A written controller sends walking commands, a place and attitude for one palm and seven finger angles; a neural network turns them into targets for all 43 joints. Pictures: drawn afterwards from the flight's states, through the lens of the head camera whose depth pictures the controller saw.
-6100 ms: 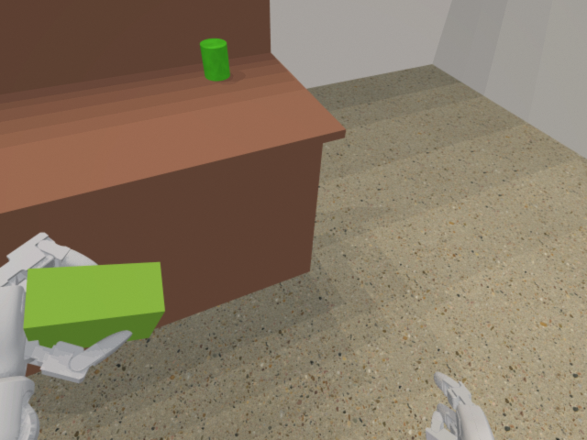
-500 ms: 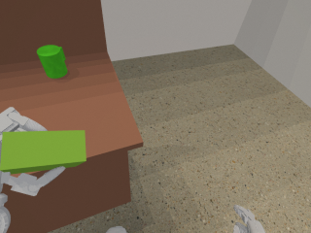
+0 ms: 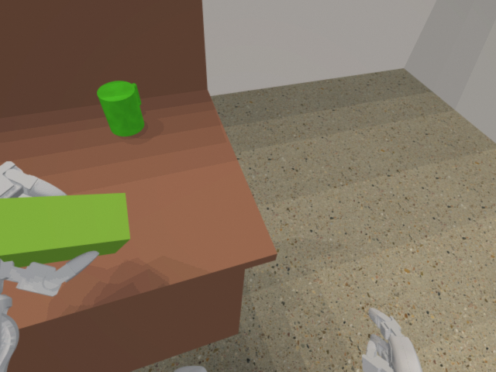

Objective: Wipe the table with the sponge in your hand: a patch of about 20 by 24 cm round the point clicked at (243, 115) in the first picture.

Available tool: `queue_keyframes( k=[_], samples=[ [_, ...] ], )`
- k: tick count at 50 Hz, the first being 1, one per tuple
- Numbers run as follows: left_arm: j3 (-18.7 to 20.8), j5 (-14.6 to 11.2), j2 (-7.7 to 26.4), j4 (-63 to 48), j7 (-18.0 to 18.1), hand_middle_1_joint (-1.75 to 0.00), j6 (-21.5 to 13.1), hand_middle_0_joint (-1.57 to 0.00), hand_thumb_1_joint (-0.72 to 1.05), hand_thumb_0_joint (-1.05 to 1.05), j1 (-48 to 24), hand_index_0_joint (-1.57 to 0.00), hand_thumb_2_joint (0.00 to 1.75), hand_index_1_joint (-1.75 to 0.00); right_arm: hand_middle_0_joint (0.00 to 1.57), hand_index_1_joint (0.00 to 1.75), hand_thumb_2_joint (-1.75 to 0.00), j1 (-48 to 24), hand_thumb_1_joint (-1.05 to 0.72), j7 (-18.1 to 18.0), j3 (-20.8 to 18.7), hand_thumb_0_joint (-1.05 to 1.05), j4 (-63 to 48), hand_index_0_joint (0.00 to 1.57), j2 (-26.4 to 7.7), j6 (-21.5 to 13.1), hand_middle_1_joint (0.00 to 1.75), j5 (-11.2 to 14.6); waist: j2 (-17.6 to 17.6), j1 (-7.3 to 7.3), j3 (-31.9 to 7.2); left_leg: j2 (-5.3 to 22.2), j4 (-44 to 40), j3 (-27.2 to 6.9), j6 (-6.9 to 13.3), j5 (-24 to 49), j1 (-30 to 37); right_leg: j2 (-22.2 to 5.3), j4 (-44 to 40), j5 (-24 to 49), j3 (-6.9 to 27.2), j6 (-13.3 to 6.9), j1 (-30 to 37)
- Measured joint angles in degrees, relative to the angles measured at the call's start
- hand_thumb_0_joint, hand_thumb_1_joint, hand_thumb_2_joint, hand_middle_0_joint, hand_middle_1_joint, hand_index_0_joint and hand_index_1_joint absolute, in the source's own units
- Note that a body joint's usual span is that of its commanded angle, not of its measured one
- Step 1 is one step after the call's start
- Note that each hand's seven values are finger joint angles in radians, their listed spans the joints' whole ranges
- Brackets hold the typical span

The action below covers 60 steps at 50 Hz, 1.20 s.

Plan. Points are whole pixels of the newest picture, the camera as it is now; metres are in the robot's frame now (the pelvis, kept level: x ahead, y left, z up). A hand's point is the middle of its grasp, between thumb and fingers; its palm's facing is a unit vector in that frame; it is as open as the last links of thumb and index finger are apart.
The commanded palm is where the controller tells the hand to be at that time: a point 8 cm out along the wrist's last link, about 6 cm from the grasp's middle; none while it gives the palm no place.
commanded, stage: come to a stop and stand still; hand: left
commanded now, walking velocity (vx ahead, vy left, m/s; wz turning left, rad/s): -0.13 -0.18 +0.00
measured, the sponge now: (85, 229) +0.24 +0.22 +0.16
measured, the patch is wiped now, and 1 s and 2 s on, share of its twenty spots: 0.00 0.00 0.00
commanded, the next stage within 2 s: look again from close up in 1.42 s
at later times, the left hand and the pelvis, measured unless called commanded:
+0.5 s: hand (75, 200) +0.27 +0.24 +0.18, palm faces +0.38 -0.86 -0.34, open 9.8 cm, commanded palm +0.21 +0.28 +0.20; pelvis +0.04 +0.01 +0.02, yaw -1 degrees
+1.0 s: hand (46, 220) +0.25 +0.27 +0.16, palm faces +0.27 -0.88 -0.40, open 9.8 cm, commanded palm +0.19 +0.31 +0.20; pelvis +0.02 +0.04 +0.02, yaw -2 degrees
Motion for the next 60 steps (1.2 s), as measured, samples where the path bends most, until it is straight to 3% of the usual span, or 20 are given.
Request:
queue_keyframes(
  k=[2,4,7,11,13,17,22,28,33,35,37,40,45,48,53,60],
  samples=[
    [0.2,-0.2,0.6,0.1,0.0,-1.34,1.0,-0.79,-0.45,0.01,-1.2,-0.77,1.0,-1.33,0.2,0.3,-0.9,-1.5,-0.9,0.0,0.0,0.01,0.0,0.2,1.3,-0.1,0.3,-0.1,-0.7,-1.03,0.6,-0.5,-0.4,-0.1,0.6,0.3,0.6,1.6,9.8,-1.6,0.9,-0.5,-4.2],
    [0.2,-0.2,1.0,-1.5,-0.2,-1.34,1.5,-0.79,-0.45,0.01,-0.5,-0.77,1.0,-1.33,0.2,0.3,-0.9,-2.0,-0.9,0.5,0.6,0.01,-0.3,0.2,2.5,-0.4,0.3,-0.1,-1.0,-1.87,0.1,-0.4,-2.7,-0.3,0.7,1.5,1.6,2.7,12.1,0.4,0.0,-0.7,-7.0],
    [-0.4,-0.6,1.3,-5.1,-0.5,-1.34,1.3,-0.79,-0.45,0.01,2.9,-0.77,1.0,-1.33,0.2,0.3,-0.9,-1.2,-0.9,1.1,1.9,0.01,-1.5,0.2,3.3,-1.1,0.3,-0.3,-0.4,-2.14,-1.1,0.2,-5.8,-0.2,0.3,2.5,3.2,3.4,2.6,4.8,-2.3,-0.7,-6.8],
    [-0.1,-0.8,3.3,-5.8,-0.4,-1.34,0.9,-0.79,-0.46,0.01,5.8,-0.77,1.0,-1.33,0.2,0.3,-0.9,0.3,-0.9,0.5,3.5,0.01,-2.6,0.21,3.1,-1.4,0.3,-0.2,0.5,-1.67,-2.5,0.3,-5.9,0.1,-0.4,1.6,3.9,4.2,-16.1,12.6,-3.6,-0.6,-0.7],
    [-0.2,-0.7,2.7,-3.0,-0.4,-1.34,1.3,-0.79,-0.46,0.01,5.1,-0.77,1.0,-1.33,0.2,0.3,-0.9,0.1,-0.9,-0.1,3.7,0.01,-1.6,0.21,2.4,-0.9,0.3,-0.3,2.5,-1.21,-2.8,1.3,-4.9,-0.3,-0.8,0.6,4.1,5.4,-19.1,14.5,-3.9,-3.2,1.2],
    [-1.5,-1.3,-0.6,1.3,0.4,-1.34,3.8,-0.79,-0.46,0.01,3.9,-0.77,1.0,-1.33,0.2,0.3,-0.9,0.4,-0.9,-0.4,3.3,0.01,0.1,0.21,0.6,0.1,0.3,0.0,4.8,-0.34,-4.5,1.3,-5.4,-2.9,-1.4,0.1,4.6,6.7,-21.7,15.2,-3.8,-4.0,2.2],
    [-4.3,-1.3,-2.8,1.3,1.2,-1.34,5.8,-0.79,-0.46,0.01,3.2,-0.77,1.0,-1.33,0.2,0.3,-0.9,0.2,-0.9,-1.6,2.7,0.01,0.8,0.21,-0.7,1.1,0.3,0.0,3.4,-0.89,-3.9,0.1,-7.9,-3.4,-0.8,0.8,6.4,5.9,-22.7,15.2,-3.6,-3.3,3.3],
    [-3.6,-1.8,0.1,-2.2,1.3,-1.34,4.9,-0.79,-0.46,0.01,5.2,-0.77,1.0,-1.33,0.2,0.3,-0.9,-0.5,-0.9,-2.4,2.1,0.01,-1.3,0.2,-0.4,1.6,0.3,0.2,2.1,-1.88,-3.4,0.1,-9.6,-3.1,-0.8,1.7,7.3,6.0,-24.5,16.2,-3.3,-3.1,4.2],
    [-2.8,-2.1,0.8,-1.5,1.4,-1.34,4.5,-0.79,-0.46,0.01,5.8,-0.77,1.0,-1.33,0.2,0.3,-0.9,-0.6,-0.9,-2.4,2.1,0.01,-2.0,0.2,-0.3,1.7,0.3,0.3,2.3,-1.7,-4.2,0.2,-10.4,-2.9,-0.6,2.2,7.5,6.1,-25.9,17.2,-3.1,-2.9,4.7],
    [-1.4,1.5,5.0,2.5,-1.8,-1.34,2.7,-0.79,-0.46,0.01,-2.1,-0.77,1.0,-1.33,0.2,0.3,-0.9,1.0,-0.9,-2.2,1.3,0.01,-2.4,0.2,-0.3,-0.2,0.3,-0.2,2.1,0.59,-3.4,0.3,-9.1,-3.7,-0.5,2.3,5.9,6.2,-26.1,17.7,-4.0,-2.7,4.1],
    [1.2,0.6,6.5,8.5,-2.6,-1.34,1.0,-0.79,-0.46,0.01,-9.2,-0.77,1.0,-1.33,0.2,0.3,-0.9,0.5,-0.9,-0.8,1.4,0.01,-1.8,0.2,-0.3,-0.4,0.3,0.4,1.5,2.05,-2.4,0.0,-9.6,-3.1,-0.4,3.2,5.7,5.8,-25.1,18.0,-3.5,-3.0,2.9],
    [3.1,-1.3,3.9,9.5,-1.6,-1.34,1.2,-0.79,-0.46,0.01,-9.3,-0.77,1.0,-1.33,0.2,0.3,-0.9,-0.3,-0.9,1.1,1.6,0.01,-2.5,0.2,-0.9,-0.8,0.3,0.8,2.7,1.29,-1.6,-0.3,-9.4,-1.6,0.3,3.4,5.7,5.5,-24.2,18.4,-2.0,-2.3,2.2],
    [-3.2,-1.4,-0.5,3.2,-2.8,-1.34,0.3,-0.79,-0.46,0.01,1.8,-0.77,1.0,-1.33,0.2,0.3,-0.9,1.4,-0.9,1.3,1.8,0.01,-2.8,0.21,-0.6,-1.0,0.3,0.8,3.3,-0.49,-2.4,-1.1,-9.8,-0.3,1.3,3.2,6.2,4.8,-24.6,18.6,-0.6,-1.1,2.3],
    [-4.9,-0.7,0.1,2.3,-3.8,-1.34,0.2,-0.79,-0.46,0.01,4.6,-0.77,1.0,-1.33,0.2,0.3,-0.9,2.7,-0.9,0.4,2.2,0.01,-2.2,0.21,0.1,-0.8,0.3,0.5,2.1,-0.74,-2.3,-1.5,-10.1,-0.5,1.9,3.3,6.3,4.4,-24.7,18.1,-0.7,-0.9,2.6],
    [-2.0,-0.1,1.8,2.8,-3.2,-1.34,0.2,-0.79,-0.46,0.01,1.8,-0.77,1.0,-1.33,0.2,0.3,-0.9,4.0,-0.9,-0.2,2.4,0.01,-1.5,0.2,0.9,-1.9,0.3,0.5,0.1,-0.22,-0.6,-2.8,-9.5,-1.2,2.9,3.0,6.6,3.3,-23.2,17.4,-1.1,-0.5,2.8],
    [-0.4,0.0,-0.1,-0.1,-1.7,-1.34,-1.4,-0.79,-0.46,0.01,-0.1,-0.77,1.0,-1.33,0.2,0.3,-0.9,2.5,-0.9,0.9,2.4,0.01,-0.5,0.21,1.1,-3.8,0.3,0.2,0.2,0.22,-0.4,-3.4,-9.0,-1.6,3.4,1.9,7.3,2.7,-23.7,16.8,-1.4,0.6,4.2]
  ],
)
